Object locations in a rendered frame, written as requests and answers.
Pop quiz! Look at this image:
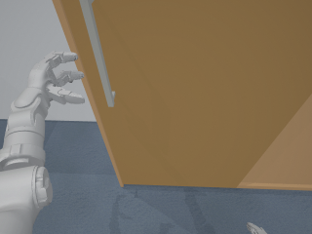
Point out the wardrobe door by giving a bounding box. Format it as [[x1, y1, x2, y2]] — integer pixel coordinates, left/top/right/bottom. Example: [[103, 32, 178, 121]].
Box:
[[241, 94, 312, 185], [61, 0, 312, 188]]

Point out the robot left forearm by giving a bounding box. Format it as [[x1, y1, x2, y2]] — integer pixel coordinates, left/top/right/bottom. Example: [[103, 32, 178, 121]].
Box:
[[0, 87, 51, 172]]

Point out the left robot hand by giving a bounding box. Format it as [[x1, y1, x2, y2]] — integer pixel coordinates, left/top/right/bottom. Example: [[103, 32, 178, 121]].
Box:
[[26, 51, 85, 105]]

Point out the robot left upper arm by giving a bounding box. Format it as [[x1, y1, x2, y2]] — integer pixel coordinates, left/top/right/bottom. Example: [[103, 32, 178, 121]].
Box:
[[0, 165, 53, 234]]

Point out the handle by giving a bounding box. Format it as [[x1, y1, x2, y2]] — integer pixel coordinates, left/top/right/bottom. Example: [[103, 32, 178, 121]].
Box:
[[79, 0, 116, 107]]

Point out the right robot hand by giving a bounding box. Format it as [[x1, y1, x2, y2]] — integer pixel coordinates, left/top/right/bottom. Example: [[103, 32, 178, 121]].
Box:
[[247, 222, 267, 234]]

